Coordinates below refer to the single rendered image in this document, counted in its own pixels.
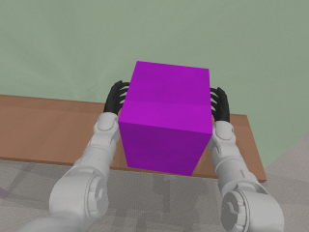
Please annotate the robot right hand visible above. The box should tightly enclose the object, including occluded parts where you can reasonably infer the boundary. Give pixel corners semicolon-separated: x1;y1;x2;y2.
210;87;230;123

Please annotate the table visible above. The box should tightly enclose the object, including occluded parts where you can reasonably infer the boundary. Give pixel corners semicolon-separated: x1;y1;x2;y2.
0;94;267;199

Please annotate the robot right upper arm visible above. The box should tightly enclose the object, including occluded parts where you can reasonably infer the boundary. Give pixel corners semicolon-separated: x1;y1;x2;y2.
220;188;284;232

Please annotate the robot left hand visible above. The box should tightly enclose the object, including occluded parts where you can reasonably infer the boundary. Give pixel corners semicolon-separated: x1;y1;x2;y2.
103;80;130;116

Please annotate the carton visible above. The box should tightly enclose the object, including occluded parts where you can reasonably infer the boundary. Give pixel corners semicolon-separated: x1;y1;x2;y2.
118;61;212;176

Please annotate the left robot forearm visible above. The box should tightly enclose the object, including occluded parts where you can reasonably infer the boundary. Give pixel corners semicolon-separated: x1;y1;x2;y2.
49;112;120;213

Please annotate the right robot forearm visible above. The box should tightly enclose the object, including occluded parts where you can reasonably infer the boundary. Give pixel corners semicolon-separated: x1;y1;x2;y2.
207;121;285;227

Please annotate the robot left upper arm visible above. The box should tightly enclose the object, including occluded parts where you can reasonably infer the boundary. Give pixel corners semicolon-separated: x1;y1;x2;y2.
15;174;109;232

